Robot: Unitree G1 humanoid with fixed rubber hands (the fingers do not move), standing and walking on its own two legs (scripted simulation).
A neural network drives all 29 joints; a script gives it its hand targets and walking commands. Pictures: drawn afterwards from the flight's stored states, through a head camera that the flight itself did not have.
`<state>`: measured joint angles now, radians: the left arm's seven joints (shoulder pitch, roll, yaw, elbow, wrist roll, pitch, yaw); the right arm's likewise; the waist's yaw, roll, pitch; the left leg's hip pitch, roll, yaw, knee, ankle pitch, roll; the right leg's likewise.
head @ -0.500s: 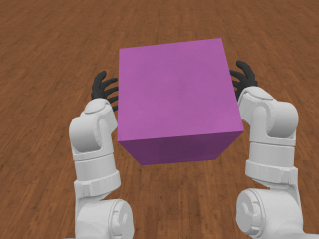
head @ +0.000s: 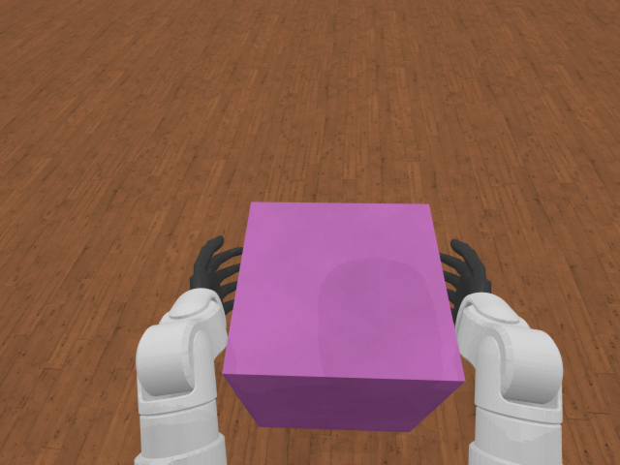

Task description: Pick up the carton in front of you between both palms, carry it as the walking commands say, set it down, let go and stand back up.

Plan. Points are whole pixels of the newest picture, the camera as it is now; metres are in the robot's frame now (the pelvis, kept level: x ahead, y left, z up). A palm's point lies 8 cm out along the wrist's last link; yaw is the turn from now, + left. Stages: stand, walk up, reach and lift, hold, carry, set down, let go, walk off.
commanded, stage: carry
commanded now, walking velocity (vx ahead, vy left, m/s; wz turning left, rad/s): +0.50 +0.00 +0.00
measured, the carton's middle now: (336, 325) +0.30 -0.01 +0.02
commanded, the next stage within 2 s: none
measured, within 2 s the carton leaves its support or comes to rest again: neither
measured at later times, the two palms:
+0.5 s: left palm (236, 154) +0.55 +0.12 +0.11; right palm (426, 138) +0.57 -0.18 +0.10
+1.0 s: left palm (250, 63) +0.88 +0.13 +0.10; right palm (390, 54) +0.88 -0.17 +0.10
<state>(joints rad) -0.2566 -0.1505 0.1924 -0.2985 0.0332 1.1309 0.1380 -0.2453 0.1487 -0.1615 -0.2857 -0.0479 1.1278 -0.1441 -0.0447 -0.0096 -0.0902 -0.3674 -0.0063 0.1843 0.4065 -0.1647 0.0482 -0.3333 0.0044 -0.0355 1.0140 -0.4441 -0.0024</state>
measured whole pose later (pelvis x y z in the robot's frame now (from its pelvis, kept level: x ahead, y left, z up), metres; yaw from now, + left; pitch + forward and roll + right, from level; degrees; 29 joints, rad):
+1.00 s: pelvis +0.65 -0.02 +0.01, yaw +0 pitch +4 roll +0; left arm 0.10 -0.14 0.04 -0.54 0.00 1.12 0.16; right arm 0.09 0.14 -0.04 -0.52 0.00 1.12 -0.15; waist -0.01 -0.01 -0.14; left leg -0.03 0.03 0.21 0.24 -0.27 0.01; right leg -0.58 -0.12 -0.13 0.61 -0.09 0.01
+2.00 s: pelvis +1.24 -0.04 +0.00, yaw +0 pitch +3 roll +1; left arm 0.10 -0.14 0.02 -0.53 0.02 1.10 0.15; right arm 0.11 0.14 -0.04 -0.52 -0.02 1.10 -0.14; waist -0.01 -0.02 -0.12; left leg -0.25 0.05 0.21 0.44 -0.24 0.02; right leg -0.23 -0.06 -0.12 0.47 -0.28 0.00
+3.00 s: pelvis +1.24 -0.06 +0.00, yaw +1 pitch +2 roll +0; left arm -0.21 -0.14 0.16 0.15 0.21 0.74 0.03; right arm -0.19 0.14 -0.18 0.16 -0.21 0.73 -0.02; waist 0.00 0.00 -0.07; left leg -0.26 0.08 0.18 0.50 -0.27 0.00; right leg -0.22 -0.03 -0.14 0.49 -0.31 -0.02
